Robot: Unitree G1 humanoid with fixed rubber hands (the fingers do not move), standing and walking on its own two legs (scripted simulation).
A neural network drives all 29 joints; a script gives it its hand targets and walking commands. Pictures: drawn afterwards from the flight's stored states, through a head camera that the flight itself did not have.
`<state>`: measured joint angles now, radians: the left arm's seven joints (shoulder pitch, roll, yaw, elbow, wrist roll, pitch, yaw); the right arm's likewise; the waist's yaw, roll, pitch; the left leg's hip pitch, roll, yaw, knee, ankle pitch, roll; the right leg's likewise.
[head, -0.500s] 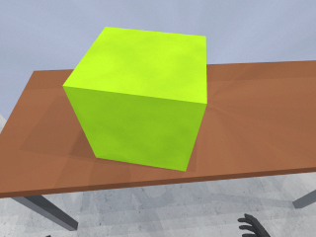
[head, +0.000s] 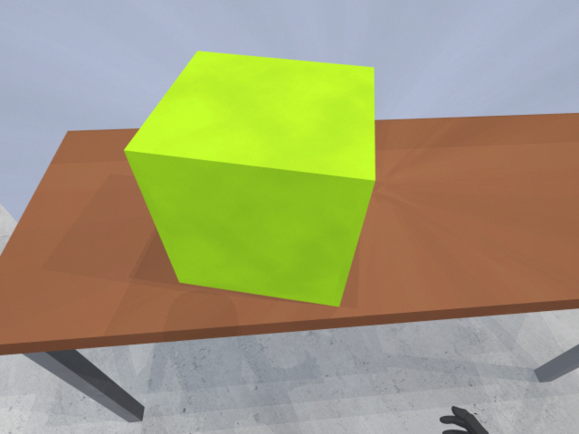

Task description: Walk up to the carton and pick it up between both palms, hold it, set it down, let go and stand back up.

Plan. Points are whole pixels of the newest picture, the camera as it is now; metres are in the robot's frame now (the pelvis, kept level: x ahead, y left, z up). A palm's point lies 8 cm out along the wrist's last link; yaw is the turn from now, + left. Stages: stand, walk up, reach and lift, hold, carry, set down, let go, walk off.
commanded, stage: stand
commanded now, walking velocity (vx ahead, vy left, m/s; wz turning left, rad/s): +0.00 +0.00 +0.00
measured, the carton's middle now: (270, 182) +0.46 +0.05 +0.08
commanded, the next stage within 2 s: none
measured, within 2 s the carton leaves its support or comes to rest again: neither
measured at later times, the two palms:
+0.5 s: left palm out of the picture +0.04 +0.30 -0.11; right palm out of the picture +0.10 -0.27 -0.10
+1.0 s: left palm out of the picture +0.04 +0.30 -0.11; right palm out of the picture +0.10 -0.27 -0.11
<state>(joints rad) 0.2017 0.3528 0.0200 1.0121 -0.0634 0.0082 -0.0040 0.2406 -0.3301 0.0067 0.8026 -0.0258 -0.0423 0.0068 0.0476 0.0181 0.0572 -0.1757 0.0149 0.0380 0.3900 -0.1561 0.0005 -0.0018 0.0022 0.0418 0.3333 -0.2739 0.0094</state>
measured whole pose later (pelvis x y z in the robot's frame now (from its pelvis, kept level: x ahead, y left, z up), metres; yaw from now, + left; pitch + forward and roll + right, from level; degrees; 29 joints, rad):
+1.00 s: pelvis +0.00 +0.00 +0.00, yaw +0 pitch -3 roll +0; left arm 0.17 0.35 0.02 1.07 -0.06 0.01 0.00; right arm 0.24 -0.33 0.01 0.83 -0.02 -0.04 0.00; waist 0.05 0.02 0.06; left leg -0.18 0.01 0.04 0.38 -0.15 0.00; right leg -0.01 0.00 0.04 0.33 -0.27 0.01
